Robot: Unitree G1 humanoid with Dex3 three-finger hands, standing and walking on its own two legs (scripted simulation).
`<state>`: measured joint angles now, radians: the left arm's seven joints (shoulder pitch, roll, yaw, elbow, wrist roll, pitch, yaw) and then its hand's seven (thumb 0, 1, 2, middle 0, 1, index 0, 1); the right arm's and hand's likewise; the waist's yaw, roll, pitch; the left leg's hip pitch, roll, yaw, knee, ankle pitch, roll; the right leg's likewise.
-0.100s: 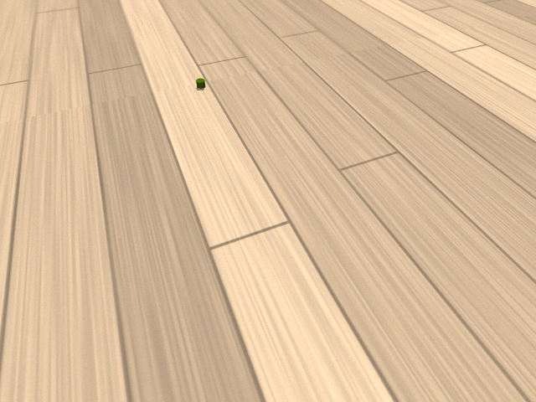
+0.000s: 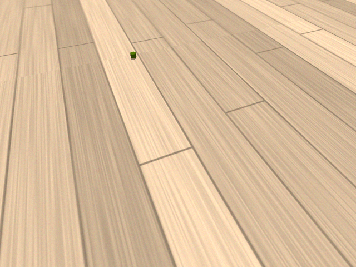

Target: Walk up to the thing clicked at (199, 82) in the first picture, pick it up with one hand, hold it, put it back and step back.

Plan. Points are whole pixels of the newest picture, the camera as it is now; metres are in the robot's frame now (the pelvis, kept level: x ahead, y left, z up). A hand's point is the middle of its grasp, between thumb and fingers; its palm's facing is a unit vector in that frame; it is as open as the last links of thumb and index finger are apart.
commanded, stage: stand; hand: left
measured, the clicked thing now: (133, 55) +2.26 +0.47 -0.76
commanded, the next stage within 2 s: walk up in 1.02 s
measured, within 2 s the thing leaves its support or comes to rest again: neither
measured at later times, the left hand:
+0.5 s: hand out of the picture +0.08 +0.25 -0.16, palm faces -0.02 -0.94 -0.33, open 7.4 cm
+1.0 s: hand out of the picture +0.08 +0.26 -0.16, palm faces -0.02 -0.94 -0.34, open 7.4 cm
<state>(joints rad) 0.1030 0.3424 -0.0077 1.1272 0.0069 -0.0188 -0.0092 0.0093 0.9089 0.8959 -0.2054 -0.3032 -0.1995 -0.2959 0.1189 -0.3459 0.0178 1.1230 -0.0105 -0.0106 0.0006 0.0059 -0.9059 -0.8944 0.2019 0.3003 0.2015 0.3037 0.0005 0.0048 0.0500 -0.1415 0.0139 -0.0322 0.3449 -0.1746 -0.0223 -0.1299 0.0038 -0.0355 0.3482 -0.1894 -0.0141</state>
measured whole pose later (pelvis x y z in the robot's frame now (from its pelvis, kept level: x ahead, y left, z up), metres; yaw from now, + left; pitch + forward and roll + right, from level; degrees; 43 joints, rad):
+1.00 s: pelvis +0.01 +0.01 +0.00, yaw +0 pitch -2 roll +0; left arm 0.12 0.35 0.00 1.13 0.01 -0.02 -0.01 0.01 0.91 0.90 -0.21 -0.30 -0.20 -0.30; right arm 0.12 -0.35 0.02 1.12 -0.01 -0.01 0.00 0.01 -0.91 -0.89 0.20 0.30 0.20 0.30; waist 0.00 0.00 0.05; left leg -0.11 0.00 -0.03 0.32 -0.18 -0.01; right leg -0.10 -0.01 -0.03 0.32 -0.19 0.00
